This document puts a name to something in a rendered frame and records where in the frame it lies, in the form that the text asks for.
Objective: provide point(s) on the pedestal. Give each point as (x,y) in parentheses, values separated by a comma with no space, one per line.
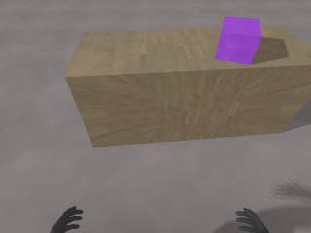
(155,86)

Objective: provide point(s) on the carton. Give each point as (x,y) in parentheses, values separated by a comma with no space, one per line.
(239,40)

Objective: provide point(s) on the right robot hand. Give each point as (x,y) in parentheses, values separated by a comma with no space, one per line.
(254,221)

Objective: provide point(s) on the left robot hand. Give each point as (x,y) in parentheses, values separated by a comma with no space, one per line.
(67,217)

